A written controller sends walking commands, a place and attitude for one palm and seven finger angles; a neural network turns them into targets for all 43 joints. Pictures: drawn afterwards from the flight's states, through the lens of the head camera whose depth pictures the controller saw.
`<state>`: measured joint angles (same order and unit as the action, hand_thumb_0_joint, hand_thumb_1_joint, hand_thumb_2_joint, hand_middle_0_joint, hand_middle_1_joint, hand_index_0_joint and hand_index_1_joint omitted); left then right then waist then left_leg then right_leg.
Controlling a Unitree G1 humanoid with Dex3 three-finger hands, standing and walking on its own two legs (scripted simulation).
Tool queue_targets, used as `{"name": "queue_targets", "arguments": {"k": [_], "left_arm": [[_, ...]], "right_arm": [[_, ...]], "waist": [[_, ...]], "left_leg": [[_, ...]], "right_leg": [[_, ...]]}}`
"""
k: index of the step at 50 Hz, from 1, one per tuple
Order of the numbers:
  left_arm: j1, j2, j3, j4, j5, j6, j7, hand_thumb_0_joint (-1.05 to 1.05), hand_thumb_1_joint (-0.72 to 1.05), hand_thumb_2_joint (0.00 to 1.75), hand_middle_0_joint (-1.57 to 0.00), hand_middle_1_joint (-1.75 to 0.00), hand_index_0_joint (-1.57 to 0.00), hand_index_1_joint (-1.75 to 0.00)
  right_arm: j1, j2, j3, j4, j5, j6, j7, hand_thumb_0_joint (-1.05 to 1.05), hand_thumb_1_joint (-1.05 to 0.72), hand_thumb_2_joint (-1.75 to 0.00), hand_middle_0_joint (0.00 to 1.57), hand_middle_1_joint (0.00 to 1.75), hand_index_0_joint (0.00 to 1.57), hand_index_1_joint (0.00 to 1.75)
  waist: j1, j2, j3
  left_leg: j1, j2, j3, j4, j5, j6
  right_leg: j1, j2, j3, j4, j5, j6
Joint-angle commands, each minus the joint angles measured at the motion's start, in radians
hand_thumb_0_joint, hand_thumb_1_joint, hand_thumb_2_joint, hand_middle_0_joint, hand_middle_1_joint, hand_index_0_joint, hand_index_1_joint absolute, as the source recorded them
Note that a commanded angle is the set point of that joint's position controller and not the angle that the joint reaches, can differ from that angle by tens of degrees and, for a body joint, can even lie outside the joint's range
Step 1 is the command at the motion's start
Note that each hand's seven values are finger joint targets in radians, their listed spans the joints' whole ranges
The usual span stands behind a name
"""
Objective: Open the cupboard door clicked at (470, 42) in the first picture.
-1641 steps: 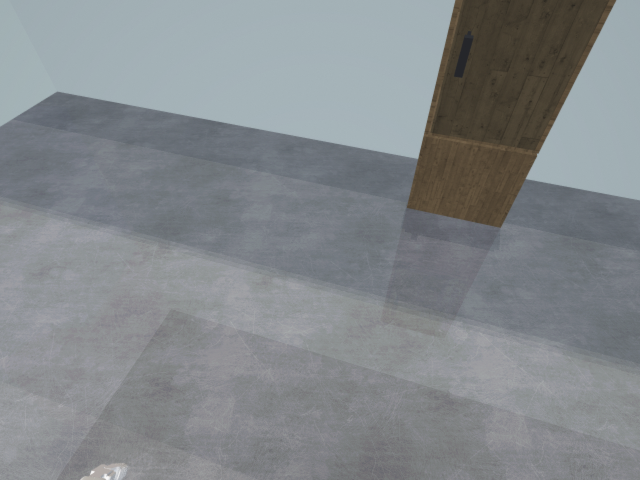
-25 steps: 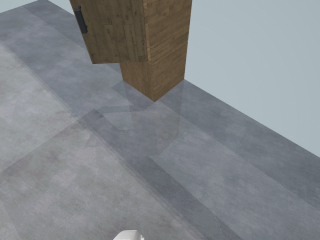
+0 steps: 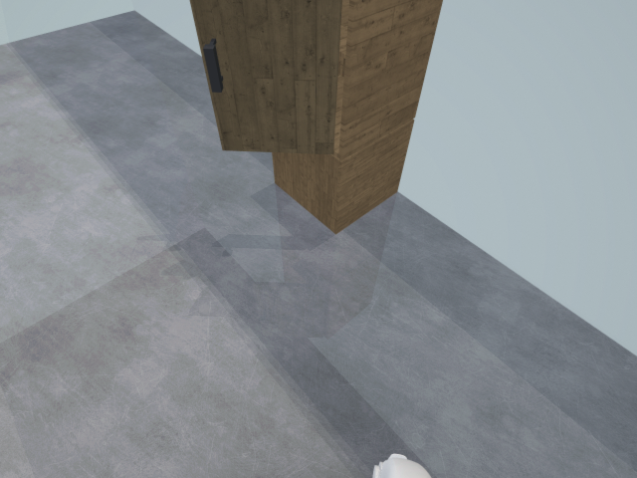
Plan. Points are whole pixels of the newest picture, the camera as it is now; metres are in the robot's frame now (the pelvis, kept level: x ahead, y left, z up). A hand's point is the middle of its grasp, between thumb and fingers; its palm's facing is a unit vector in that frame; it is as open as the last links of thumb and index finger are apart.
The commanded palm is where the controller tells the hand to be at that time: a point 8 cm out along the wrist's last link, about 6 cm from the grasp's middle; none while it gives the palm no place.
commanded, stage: take the last steps up to it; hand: left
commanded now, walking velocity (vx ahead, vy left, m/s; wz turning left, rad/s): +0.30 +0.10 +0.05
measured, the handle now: (215, 65) +1.09 +0.34 -0.04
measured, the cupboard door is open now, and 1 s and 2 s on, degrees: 46 46 46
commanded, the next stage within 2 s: come to a stop and stand still in 1.18 s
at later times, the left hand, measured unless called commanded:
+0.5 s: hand out of the picture +0.14 +0.17 -0.16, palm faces +0.14 -0.97 -0.21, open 7.2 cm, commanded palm none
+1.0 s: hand (183, 305) +0.42 +0.28 -0.16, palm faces +0.05 -0.98 -0.18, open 7.4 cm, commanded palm none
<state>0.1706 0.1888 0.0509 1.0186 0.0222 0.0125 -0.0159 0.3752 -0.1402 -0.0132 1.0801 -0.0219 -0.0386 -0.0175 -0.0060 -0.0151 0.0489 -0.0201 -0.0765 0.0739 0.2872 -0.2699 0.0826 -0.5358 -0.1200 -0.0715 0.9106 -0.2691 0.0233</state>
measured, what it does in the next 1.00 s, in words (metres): walks ahead: right foot, then left foot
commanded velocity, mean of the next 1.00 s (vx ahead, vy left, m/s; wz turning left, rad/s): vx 0.29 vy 0.08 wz -0.02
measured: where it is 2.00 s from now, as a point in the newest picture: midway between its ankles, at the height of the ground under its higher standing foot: (307, 389)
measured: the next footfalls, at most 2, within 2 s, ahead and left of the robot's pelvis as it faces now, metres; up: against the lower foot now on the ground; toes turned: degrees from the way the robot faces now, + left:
right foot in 0.16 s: +0.16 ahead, -0.12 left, +0.00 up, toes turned -8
left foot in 0.66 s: +0.34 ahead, +0.16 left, +0.00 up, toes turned +10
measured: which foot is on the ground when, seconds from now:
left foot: down 0.00-0.16, up 0.18-0.64, down 0.66-1.00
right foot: up 0.00-0.14, down 0.16-0.66, up 0.68-1.00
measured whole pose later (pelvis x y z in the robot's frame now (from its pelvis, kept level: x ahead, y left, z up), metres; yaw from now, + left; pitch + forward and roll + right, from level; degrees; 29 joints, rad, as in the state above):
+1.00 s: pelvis +0.33 +0.09 +0.00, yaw +0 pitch +0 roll +1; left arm 0.14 0.18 0.07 1.02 0.02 0.00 -0.01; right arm 0.34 -0.17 -0.04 1.08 -0.03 -0.06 -0.03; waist -0.01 -0.03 0.04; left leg -0.08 -0.05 0.19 0.30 -0.23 0.08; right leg -0.56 -0.11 -0.06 0.94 -0.21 0.00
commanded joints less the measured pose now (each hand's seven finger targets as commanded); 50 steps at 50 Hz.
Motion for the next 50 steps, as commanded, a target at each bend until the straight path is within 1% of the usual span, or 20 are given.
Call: {"name": "queue_targets", "arguments": {"k": [1, 4, 6, 7, 8, 9, 11, 13, 16, 23, 27, 29, 31, 32, 33, 34, 37, 40, 45, 50], "left_arm": [[-0.142, 0.038, -0.002, -0.120, 0.002, -0.036, -0.003, 0.00, 0.90, 0.90, -0.20, -0.30, -0.20, -0.30], [-0.107, 0.042, 0.004, -0.121, 0.002, -0.042, -0.003, 0.00, 0.90, 0.90, -0.20, -0.30, -0.20, -0.30], [0.084, 0.076, 0.022, -0.064, 0.004, -0.054, 0.001, 0.00, 0.90, 0.90, -0.20, -0.30, -0.20, -0.30], [0.248, 0.151, 0.043, -0.022, 0.009, -0.065, 0.010, 0.00, 0.90, 0.90, -0.20, -0.30, -0.20, -0.30], [0.361, 0.233, 0.064, 0.012, 0.003, -0.063, 0.020, 0.00, 0.90, 0.90, -0.20, -0.30, -0.20, -0.30], [0.326, 0.212, 0.060, 0.008, -0.012, -0.064, 0.027, 0.00, 0.90, 0.90, -0.20, -0.30, -0.20, -0.30], [0.169, 0.111, 0.032, -0.029, -0.011, -0.066, 0.034, 0.00, 0.90, 0.90, -0.20, -0.30, -0.20, -0.30], [0.133, 0.050, 0.012, -0.025, -0.007, -0.083, 0.030, 0.00, 0.90, 0.90, -0.20, -0.30, -0.20, -0.30], [0.166, 0.021, 0.017, -0.004, -0.002, -0.101, 0.029, 0.00, 0.90, 0.90, -0.20, -0.30, -0.20, -0.30], [0.213, 0.089, 0.012, 0.046, -0.001, -0.110, 0.021, 0.00, 0.90, 0.90, -0.20, -0.30, -0.20, -0.30], [0.229, 0.121, 0.018, 0.068, 0.005, -0.096, 0.025, 0.00, 0.90, 0.90, -0.20, -0.30, -0.20, -0.30], [0.224, 0.133, 0.025, 0.075, 0.007, -0.086, 0.027, 0.00, 0.90, 0.90, -0.20, -0.30, -0.20, -0.30], [0.200, 0.115, 0.026, 0.065, 0.004, -0.076, 0.024, 0.00, 0.90, 0.90, -0.20, -0.30, -0.20, -0.30], [0.235, 0.062, 0.019, 0.047, -0.004, -0.071, 0.018, 0.00, 0.90, 0.90, -0.20, -0.30, -0.20, -0.30], [0.213, 0.030, 0.006, 0.011, -0.008, -0.074, 0.017, 0.00, 0.90, 0.90, -0.20, -0.30, -0.20, -0.30], [0.158, 0.033, 0.002, -0.005, -0.005, -0.070, 0.024, 0.00, 0.90, 0.90, -0.20, -0.30, -0.20, -0.30], [0.123, 0.027, 0.015, 0.019, 0.001, -0.061, 0.013, 0.00, 0.90, 0.90, -0.20, -0.30, -0.20, -0.30], [0.165, 0.002, 0.013, 0.031, 0.005, -0.041, 0.009, 0.00, 0.90, 0.90, -0.20, -0.30, -0.20, -0.30], [0.078, 0.009, 0.017, -0.014, 0.006, -0.029, 0.002, 0.00, 0.90, 0.90, -0.20, -0.30, -0.20, -0.30], [-0.062, 0.006, 0.003, -0.062, 0.004, -0.030, 0.000, 0.00, 0.90, 0.90, -0.20, -0.30, -0.20, -0.30]], "right_arm": [[0.117, -0.141, -0.030, 0.003, -0.005, -0.021, -0.009, 0.00, -0.90, -0.90, 0.20, 0.30, 0.20, 0.30], [0.115, -0.143, -0.031, 0.025, -0.007, -0.019, -0.009, 0.00, -0.90, -0.90, 0.20, 0.30, 0.20, 0.30], [0.093, -0.141, -0.032, 0.028, 0.004, -0.020, -0.011, 0.00, -0.90, -0.90, 0.20, 0.30, 0.20, 0.30], [0.087, -0.123, -0.034, 0.015, 0.017, -0.027, -0.004, 0.00, -0.90, -0.90, 0.20, 0.30, 0.20, 0.30], [0.103, -0.104, -0.036, -0.019, 0.019, -0.031, -0.002, 0.00, -0.90, -0.90, 0.20, 0.30, 0.20, 0.30], [0.052, -0.140, -0.046, -0.020, 0.011, -0.015, 0.000, 0.00, -0.90, -0.90, 0.20, 0.30, 0.20, 0.30], [-0.062, -0.091, -0.047, -0.036, 0.005, 0.001, 0.011, 0.00, -0.90, -0.90, 0.20, 0.30, 0.20, 0.30], [-0.008, -0.040, -0.040, -0.010, -0.004, 0.025, 0.021, 0.00, -0.90, -0.90, 0.20, 0.30, 0.20, 0.30], [0.012, -0.020, -0.046, -0.002, -0.009, 0.037, 0.030, 0.00, -0.90, -0.90, 0.20, 0.30, 0.20, 0.30], [-0.190, -0.051, -0.043, -0.094, -0.004, 0.029, 0.054, 0.00, -0.90, -0.90, 0.20, 0.30, 0.20, 0.30], [-0.278, -0.064, -0.040, -0.134, 0.000, 0.014, 0.060, 0.00, -0.90, -0.90, 0.20, 0.30, 0.20, 0.30], [-0.258, -0.082, -0.043, -0.134, 0.000, 0.005, 0.057, 0.00, -0.90, -0.90, 0.20, 0.30, 0.20, 0.30], [-0.068, -0.144, -0.055, -0.077, -0.005, -0.010, 0.041, 0.00, -0.90, -0.90, 0.20, 0.30, 0.20, 0.30], [0.067, -0.253, -0.081, -0.048, -0.018, -0.017, 0.025, 0.00, -0.90, -0.90, 0.20, 0.30, 0.20, 0.30], [0.154, -0.317, -0.095, -0.036, -0.015, -0.008, 0.009, 0.00, -0.90, -0.90, 0.20, 0.30, 0.20, 0.30], [0.124, -0.302, -0.087, -0.038, -0.012, -0.004, -0.001, 0.00, -0.90, -0.90, 0.20, 0.30, 0.20, 0.30], [-0.043, -0.169, -0.051, -0.088, -0.006, -0.022, -0.007, 0.00, -0.90, -0.90, 0.20, 0.30, 0.20, 0.30], [-0.050, -0.134, -0.040, -0.075, -0.002, -0.040, -0.011, 0.00, -0.90, -0.90, 0.20, 0.30, 0.20, 0.30], [-0.004, -0.123, -0.040, -0.054, -0.003, -0.045, -0.011, 0.00, -0.90, -0.90, 0.20, 0.30, 0.20, 0.30], [0.075, -0.125, -0.032, -0.010, -0.009, -0.039, -0.011, 0.00, -0.90, -0.90, 0.20, 0.30, 0.20, 0.30]], "waist": [[-0.032, 0.084, 0.067], [-0.005, 0.089, 0.063], [0.085, 0.013, -0.013], [0.146, -0.116, -0.116], [0.152, -0.292, -0.196], [0.136, -0.255, -0.152], [0.077, -0.059, 0.040], [0.025, -0.107, 0.043], [0.006, -0.094, 0.013], [0.036, -0.109, 0.041], [0.055, -0.159, 0.059], [0.036, -0.134, 0.042], [-0.056, -0.024, -0.033], [-0.099, 0.204, -0.147], [-0.119, 0.314, -0.185], [-0.108, 0.254, -0.190], [-0.029, 0.094, -0.046], [0.014, 0.098, -0.041], [0.019, 0.079, -0.005], [-0.010, 0.069, 0.036]], "left_leg": [[-0.010, 0.304, -0.186, -0.072, 0.360, 0.128], [-0.041, 0.283, -0.163, -0.002, 0.397, 0.103], [-0.166, 0.219, -0.116, 0.219, 0.438, 0.053], [-0.354, 0.140, -0.049, 0.459, 0.282, 0.004], [-0.565, 0.012, 0.002, 0.766, -0.272, -0.047], [-0.592, 0.072, -0.090, 0.937, -0.292, -0.051], [-0.603, 0.160, -0.131, 0.954, -0.092, -0.061], [-0.533, 0.179, -0.101, 0.880, 0.014, -0.085], [-0.531, 0.186, -0.059, 0.776, 0.075, -0.114], [-0.569, 0.179, -0.004, 0.510, 0.133, -0.133], [-0.476, 0.147, 0.021, 0.367, 0.077, -0.111], [-0.350, 0.126, 0.037, 0.284, 0.049, -0.096], [-0.041, 0.107, 0.050, 0.154, 0.056, -0.079], [0.157, 0.309, -0.190, 0.128, 0.084, -0.014], [0.231, 0.466, -0.416, 0.038, 0.169, 0.077], [0.172, 0.492, -0.426, 0.015, 0.140, 0.108], [-0.077, 0.419, -0.256, -0.056, 0.148, 0.081], [-0.118, 0.372, -0.145, -0.094, 0.238, 0.069], [-0.078, 0.358, -0.091, -0.122, 0.313, 0.086], [-0.032, 0.352, -0.063, -0.092, 0.446, 0.084]], "right_leg": [[-0.024, 0.020, -0.018, -0.149, -0.002, -0.013], [0.115, 0.059, -0.044, -0.259, -0.010, -0.031], [0.447, 0.073, -0.034, -0.394, 0.079, -0.054], [0.722, -0.101, 0.171, -0.448, 0.049, -0.121], [0.878, -0.374, 0.554, -0.583, 0.135, -0.238], [0.743, -0.412, 0.608, -0.660, 0.059, -0.250], [0.438, -0.320, 0.399, -0.710, -0.033, -0.201], [0.322, -0.230, 0.195, -0.744, 0.044, -0.142], [0.344, -0.184, 0.084, -0.744, 0.188, -0.131], [0.428, -0.187, 0.029, -0.736, 0.267, -0.144], [0.437, -0.213, 0.032, -0.693, 0.267, -0.138], [0.406, -0.214, 0.034, -0.634, 0.226, -0.125], [0.296, -0.134, -0.040, -0.379, 0.252, -0.087], [0.135, -0.013, -0.115, -0.111, -0.007, -0.043], [-0.038, 0.074, -0.084, 0.157, -0.337, -0.031], [-0.095, 0.044, 0.010, 0.328, -0.322, -0.049], [-0.087, -0.025, 0.073, 0.367, -0.106, -0.044], [-0.041, -0.019, 0.060, 0.282, -0.038, -0.028], [-0.080, -0.018, 0.055, 0.122, 0.060, -0.016], [-0.047, 0.004, 0.011, -0.078, 0.068, -0.027]]}}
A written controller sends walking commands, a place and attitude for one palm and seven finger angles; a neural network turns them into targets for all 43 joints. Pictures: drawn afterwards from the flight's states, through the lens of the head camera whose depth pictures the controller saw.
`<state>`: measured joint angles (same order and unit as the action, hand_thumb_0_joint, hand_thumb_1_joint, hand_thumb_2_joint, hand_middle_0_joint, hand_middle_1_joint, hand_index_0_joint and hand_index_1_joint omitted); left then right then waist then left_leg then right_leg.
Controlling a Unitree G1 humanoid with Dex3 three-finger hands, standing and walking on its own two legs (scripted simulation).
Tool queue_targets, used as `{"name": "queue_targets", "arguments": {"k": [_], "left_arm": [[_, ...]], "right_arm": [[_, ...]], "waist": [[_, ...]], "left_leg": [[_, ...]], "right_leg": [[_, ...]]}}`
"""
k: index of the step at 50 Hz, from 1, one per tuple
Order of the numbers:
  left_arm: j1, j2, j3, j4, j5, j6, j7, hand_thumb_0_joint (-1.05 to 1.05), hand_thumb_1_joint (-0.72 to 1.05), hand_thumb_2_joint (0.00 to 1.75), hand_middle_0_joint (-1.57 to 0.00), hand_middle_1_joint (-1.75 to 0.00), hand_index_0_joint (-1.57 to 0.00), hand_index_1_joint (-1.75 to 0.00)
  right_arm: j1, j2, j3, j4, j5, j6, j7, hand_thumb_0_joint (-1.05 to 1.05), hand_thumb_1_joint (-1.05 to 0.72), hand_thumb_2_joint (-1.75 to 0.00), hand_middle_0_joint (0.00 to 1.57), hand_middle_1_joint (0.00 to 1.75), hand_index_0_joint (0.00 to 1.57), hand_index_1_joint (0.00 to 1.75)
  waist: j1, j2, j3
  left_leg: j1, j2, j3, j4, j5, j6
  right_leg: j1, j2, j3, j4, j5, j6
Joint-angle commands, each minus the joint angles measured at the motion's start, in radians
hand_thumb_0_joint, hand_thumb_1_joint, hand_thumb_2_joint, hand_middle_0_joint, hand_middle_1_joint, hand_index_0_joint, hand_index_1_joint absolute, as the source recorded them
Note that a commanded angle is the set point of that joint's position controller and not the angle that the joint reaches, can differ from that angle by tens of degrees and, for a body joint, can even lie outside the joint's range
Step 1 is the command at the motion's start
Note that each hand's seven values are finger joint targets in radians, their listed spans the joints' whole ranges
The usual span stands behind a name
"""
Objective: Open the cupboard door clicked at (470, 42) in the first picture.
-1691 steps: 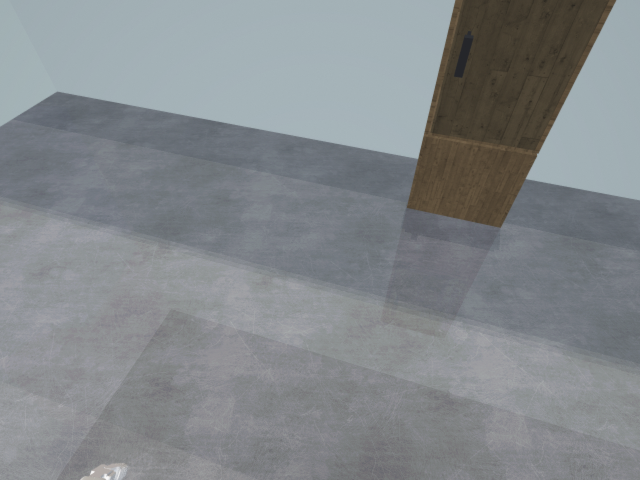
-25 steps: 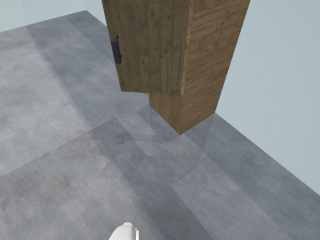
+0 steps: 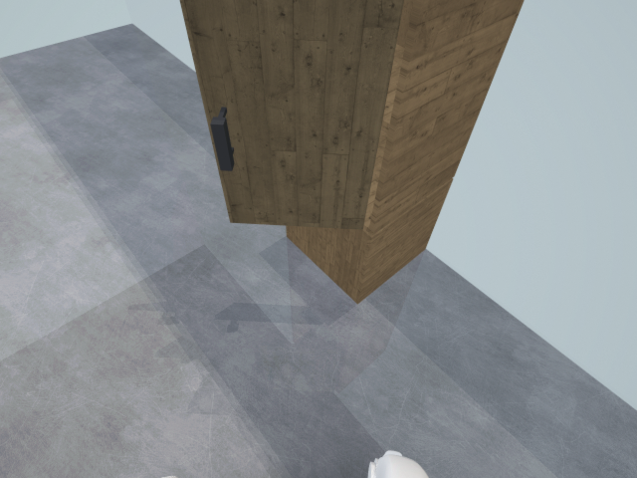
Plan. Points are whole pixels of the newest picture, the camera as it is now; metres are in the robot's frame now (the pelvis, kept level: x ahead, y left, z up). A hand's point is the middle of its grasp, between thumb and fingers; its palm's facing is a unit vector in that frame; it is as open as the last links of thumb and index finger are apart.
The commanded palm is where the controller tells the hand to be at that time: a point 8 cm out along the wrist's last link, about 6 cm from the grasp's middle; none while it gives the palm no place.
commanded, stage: take the last steps up to it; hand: left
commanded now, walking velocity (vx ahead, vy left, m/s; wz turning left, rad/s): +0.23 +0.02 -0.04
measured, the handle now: (225, 138) +0.76 +0.24 -0.04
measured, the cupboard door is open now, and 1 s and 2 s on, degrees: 46 46 46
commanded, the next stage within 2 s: come to a stop and stand still in 0.18 s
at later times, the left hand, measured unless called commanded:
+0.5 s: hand (209, 450) +0.19 +0.17 -0.18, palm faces +0.05 -0.97 -0.22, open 7.2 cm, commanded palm none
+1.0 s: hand (217, 461) +0.17 +0.16 -0.19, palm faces +0.00 -0.97 -0.24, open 7.4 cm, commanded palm none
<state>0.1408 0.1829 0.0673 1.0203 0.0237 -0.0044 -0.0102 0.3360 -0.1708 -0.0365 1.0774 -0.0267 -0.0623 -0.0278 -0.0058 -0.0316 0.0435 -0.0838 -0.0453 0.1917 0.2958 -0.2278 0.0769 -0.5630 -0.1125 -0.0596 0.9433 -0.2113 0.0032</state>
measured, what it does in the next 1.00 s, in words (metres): walks ahead: right foot, then left foot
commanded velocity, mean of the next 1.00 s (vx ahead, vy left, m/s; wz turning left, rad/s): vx -0.04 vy -0.01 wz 0.00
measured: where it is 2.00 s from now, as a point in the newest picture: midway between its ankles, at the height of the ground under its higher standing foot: outside the picture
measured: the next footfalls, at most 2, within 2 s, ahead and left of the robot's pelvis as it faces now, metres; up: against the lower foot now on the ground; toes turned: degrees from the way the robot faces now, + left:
right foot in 0.18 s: +0.16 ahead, -0.13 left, +0.00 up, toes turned -8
left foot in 0.52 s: +0.26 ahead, +0.11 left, +0.00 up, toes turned +4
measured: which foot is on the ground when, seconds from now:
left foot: down 0.00-0.18, up 0.20-0.50, down 0.52-1.00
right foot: up 0.00-0.16, down 0.18-0.56, up 0.58-0.82, down 0.84-1.00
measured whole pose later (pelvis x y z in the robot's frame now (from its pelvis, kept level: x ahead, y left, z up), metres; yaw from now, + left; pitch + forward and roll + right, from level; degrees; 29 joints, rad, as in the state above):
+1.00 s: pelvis +0.13 -0.02 -0.03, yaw -1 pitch -1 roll -2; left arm 0.30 0.16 0.01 0.96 0.02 0.01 0.05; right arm 0.24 -0.20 -0.05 0.93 -0.02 0.03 -0.01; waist -0.02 0.05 0.03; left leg -0.39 0.02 0.06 0.70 -0.29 0.03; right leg -0.24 0.01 -0.05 0.67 -0.41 0.00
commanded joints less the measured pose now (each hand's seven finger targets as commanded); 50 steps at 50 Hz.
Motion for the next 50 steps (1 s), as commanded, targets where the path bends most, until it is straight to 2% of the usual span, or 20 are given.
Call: {"name": "queue_targets", "arguments": {"k": [1, 5, 7, 8, 9, 10, 13, 16, 23, 26, 29, 33, 39, 40, 41, 43, 45, 46, 48, 50], "left_arm": [[-0.055, 0.011, -0.016, -0.074, 0.002, -0.014, -0.006, 0.00, 0.90, 0.90, -0.20, -0.30, -0.20, -0.30], [-0.076, 0.021, -0.022, -0.090, 0.001, -0.022, -0.004, 0.00, 0.90, 0.90, -0.20, -0.30, -0.20, -0.30], [0.057, 0.048, -0.013, -0.052, 0.000, -0.032, -0.001, 0.00, 0.90, 0.90, -0.20, -0.30, -0.20, -0.30], [0.186, 0.104, 0.003, -0.012, 0.000, -0.042, 0.007, 0.00, 0.90, 0.90, -0.20, -0.30, -0.20, -0.30], [0.325, 0.195, 0.027, 0.025, 0.000, -0.049, 0.019, 0.00, 0.90, 0.90, -0.20, -0.30, -0.20, -0.30], [0.346, 0.216, 0.027, 0.035, -0.017, -0.052, 0.023, 0.00, 0.90, 0.90, -0.20, -0.30, -0.20, -0.30], [0.162, 0.117, 0.002, -0.008, -0.018, -0.052, 0.033, 0.00, 0.90, 0.90, -0.20, -0.30, -0.20, -0.30], [0.091, 0.056, -0.020, -0.009, -0.012, -0.064, 0.034, 0.00, 0.90, 0.90, -0.20, -0.30, -0.20, -0.30], [0.071, 0.121, 0.001, -0.005, -0.008, -0.021, 0.052, 0.00, 0.90, 0.90, -0.20, -0.30, -0.20, -0.30], [0.151, 0.060, -0.013, -0.014, -0.015, 0.012, 0.057, 0.00, 0.90, 0.90, -0.20, -0.30, -0.20, -0.30], [0.138, 0.067, -0.016, -0.024, -0.016, 0.043, 0.050, 0.00, 0.90, 0.90, -0.20, -0.30, -0.20, -0.30], [0.147, 0.074, -0.003, -0.034, -0.012, 0.047, 0.036, 0.00, 0.90, 0.90, -0.20, -0.30, -0.20, -0.30], [0.193, 0.050, -0.010, -0.031, -0.007, 0.034, 0.026, 0.00, 0.90, 0.90, -0.20, -0.30, -0.20, -0.30], [0.332, 0.061, -0.035, -0.012, -0.003, 0.017, 0.056, 0.00, 0.90, 0.90, -0.20, -0.30, -0.20, -0.30], [0.219, 0.140, -0.027, -0.082, 0.016, 0.006, 0.060, 0.00, 0.90, 0.90, -0.20, -0.30, -0.20, -0.30], [0.151, 0.189, -0.028, -0.137, 0.016, -0.015, 0.058, 0.00, 0.90, 0.90, -0.20, -0.30, -0.20, -0.30], [0.127, 0.163, -0.008, -0.146, 0.008, -0.036, 0.070, 0.00, 0.90, 0.90, -0.20, -0.30, -0.20, -0.30], [0.125, 0.133, -0.016, -0.147, 0.009, -0.033, 0.073, 0.00, 0.90, 0.90, -0.20, -0.30, -0.20, -0.30], [0.134, 0.122, -0.025, -0.148, 0.002, -0.015, 0.071, 0.00, 0.90, 0.90, -0.20, -0.30, -0.20, -0.30], [0.203, 0.075, -0.031, -0.141, -0.010, 0.007, 0.067, 0.00, 0.90, 0.90, -0.20, -0.30, -0.20, -0.30]], "right_arm": [[0.131, -0.097, -0.007, 0.004, -0.005, -0.014, -0.001, 0.00, -0.90, -0.90, 0.20, 0.30, 0.20, 0.30], [0.161, -0.102, -0.004, 0.035, -0.010, -0.003, -0.004, 0.00, -0.90, -0.90, 0.20, 0.30, 0.20, 0.30], [0.148, -0.104, -0.003, 0.044, 0.002, 0.000, -0.005, 0.00, -0.90, -0.90, 0.20, 0.30, 0.20, 0.30], [0.126, -0.092, -0.002, 0.034, 0.014, -0.004, -0.001, 0.00, -0.90, -0.90, 0.20, 0.30, 0.20, 0.30], [0.127, -0.065, -0.002, 0.009, 0.022, -0.007, 0.006, 0.00, -0.90, -0.90, 0.20, 0.30, 0.20, 0.30], [0.095, -0.072, -0.006, -0.003, 0.024, 0.006, 0.003, 0.00, -0.90, -0.90, 0.20, 0.30, 0.20, 0.30], [0.000, -0.025, -0.009, -0.012, 0.015, 0.031, 0.009, 0.00, -0.90, -0.90, 0.20, 0.30, 0.20, 0.30], [0.076, 0.027, 0.002, 0.028, 0.016, 0.056, 0.011, 0.00, -0.90, -0.90, 0.20, 0.30, 0.20, 0.30], [0.013, -0.024, -0.011, -0.004, 0.019, 0.083, 0.008, 0.00, -0.90, -0.90, 0.20, 0.30, 0.20, 0.30], [0.007, -0.151, -0.029, -0.035, 0.008, 0.070, -0.001, 0.00, -0.90, -0.90, 0.20, 0.30, 0.20, 0.30], [-0.043, -0.186, -0.033, -0.065, 0.002, 0.073, -0.024, 0.00, -0.90, -0.90, 0.20, 0.30, 0.20, 0.30], [-0.121, -0.205, -0.040, -0.115, -0.002, 0.079, -0.030, 0.00, -0.90, -0.90, 0.20, 0.30, 0.20, 0.30], [-0.135, -0.204, -0.050, -0.113, 0.001, 0.082, -0.016, 0.00, -0.90, -0.90, 0.20, 0.30, 0.20, 0.30], [-0.221, -0.215, -0.061, -0.169, 0.024, 0.069, -0.013, 0.00, -0.90, -0.90, 0.20, 0.30, 0.20, 0.30], [-0.171, -0.090, -0.036, -0.214, 0.020, 0.078, 0.018, 0.00, -0.90, -0.90, 0.20, 0.30, 0.20, 0.30], [-0.133, -0.070, -0.031, -0.228, 0.010, 0.082, 0.045, 0.00, -0.90, -0.90, 0.20, 0.30, 0.20, 0.30], [-0.135, -0.090, -0.025, -0.255, 0.014, 0.070, 0.033, 0.00, -0.90, -0.90, 0.20, 0.30, 0.20, 0.30], [-0.134, -0.077, -0.021, -0.258, 0.016, 0.067, 0.026, 0.00, -0.90, -0.90, 0.20, 0.30, 0.20, 0.30], [-0.038, -0.071, -0.012, -0.207, 0.013, 0.060, 0.021, 0.00, -0.90, -0.90, 0.20, 0.30, 0.20, 0.30], [-0.029, -0.149, -0.016, -0.199, -0.004, 0.054, 0.019, 0.00, -0.90, -0.90, 0.20, 0.30, 0.20, 0.30]], "waist": [[-0.018, 0.092, 0.040], [-0.022, 0.098, 0.029], [0.044, 0.070, -0.040], [0.096, 0.017, -0.106], [0.126, -0.162, -0.181], [0.132, -0.198, -0.175], [0.047, -0.049, -0.026], [-0.022, -0.089, -0.028], [-0.022, -0.129, -0.041], [-0.001, 0.152, -0.055], [-0.016, 0.281, -0.032], [-0.005, 0.159, -0.114], [0.001, 0.167, -0.141], [0.084, 0.007, -0.143], [0.016, -0.240, -0.038], [-0.032, 0.020, -0.116], [-0.020, -0.212, -0.129], [-0.022, -0.209, -0.101], [-0.045, -0.046, -0.069], [-0.003, 0.307, 0.006]], "left_leg": [[0.046, 0.317, -0.174, -0.084, 0.439, 0.085], [0.056, 0.306, -0.154, 0.025, 0.538, 0.061], [-0.004, 0.249, -0.114, 0.188, 0.574, 0.011], [-0.173, 0.203, -0.082, 0.346, 0.457, -0.027], [-0.415, 0.078, -0.005, 0.588, 0.016, -0.075], [-0.469, 0.053, -0.082, 0.830, -0.412, -0.090], [-0.482, 0.147, -0.192, 0.838, -0.219, -0.098], [-0.323, 0.141, -0.152, 0.632, -0.134, -0.129], [-0.165, 0.082, -0.131, 0.261, 0.042, -0.131], [-0.102, 0.313, -0.334, 0.146, 0.586, 0.002], [-0.207, 0.402, -0.442, 0.013, 0.507, 0.117], [-0.110, 0.385, -0.384, 0.053, 0.411, 0.126], [-0.144, 0.325, -0.336, 0.059, 0.162, 0.069], [-0.085, 0.252, -0.184, 0.302, 0.240, -0.032], [-0.366, 0.088, -0.096, 0.457, -0.130, -0.074], [-0.355, 0.055, -0.127, 0.627, -0.172, -0.080], [-0.419, 0.087, -0.155, 0.588, -0.175, -0.059], [-0.348, 0.090, -0.154, 0.498, -0.159, -0.057], [-0.114, 0.090, -0.157, 0.254, 0.023, -0.055], [-0.190, 0.290, -0.440, 0.064, 0.039, 0.056]], "right_leg": [[-0.002, 0.005, -0.009, -0.149, 0.000, -0.012], [0.138, 0.053, -0.053, -0.306, -0.050, -0.036], [0.389, 0.088, -0.073, -0.443, 0.067, -0.054], [0.642, 0.000, 0.036, -0.434, 0.224, -0.097], [0.863, -0.247, 0.329, -0.486, 0.443, -0.200], [0.800, -0.371, 0.452, -0.577, 0.535, -0.298], [0.513, -0.250, 0.233, -0.655, 0.419, -0.216], [0.365, -0.162, 0.046, -0.659, 0.568, -0.156], [0.340, -0.128, 0.028, -0.517, 0.484, -0.123], [0.267, 0.025, -0.031, -0.371, -0.050, -0.009], [0.246, 0.079, 0.021, -0.040, -0.395, -0.005], [0.159, 0.080, 0.067, 0.060, -0.350, 0.000], [0.322, 0.092, 0.005, -0.313, -0.216, -0.003], [0.265, 0.041, 0.125, -0.634, -0.021, -0.004], [0.289, -0.083, 0.304, -0.686, -0.029, -0.043], [0.316, -0.091, 0.265, -0.596, 0.133, -0.154], [0.432, -0.095, 0.215, -0.480, 0.424, -0.173], [0.369, -0.095, 0.185, -0.464, 0.417, -0.167], [0.210, -0.029, 0.141, -0.406, 0.141, -0.100], [0.156, 0.113, 0.014, -0.293, -0.281, -0.023]]}}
